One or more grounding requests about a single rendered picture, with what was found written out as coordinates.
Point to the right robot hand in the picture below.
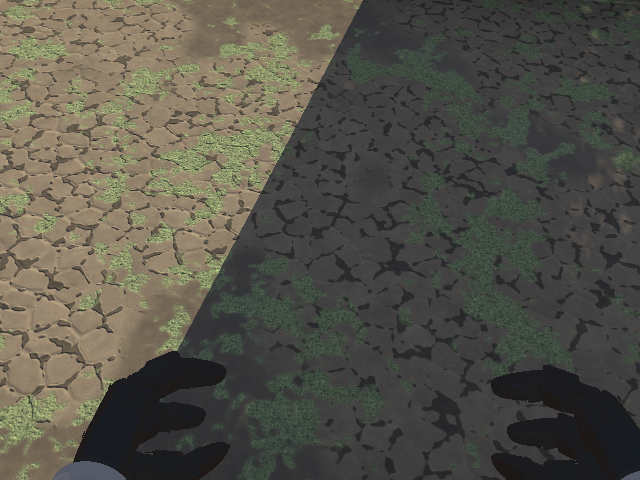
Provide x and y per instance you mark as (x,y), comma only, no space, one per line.
(602,437)

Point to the left robot hand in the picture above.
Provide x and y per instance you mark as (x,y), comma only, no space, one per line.
(130,414)

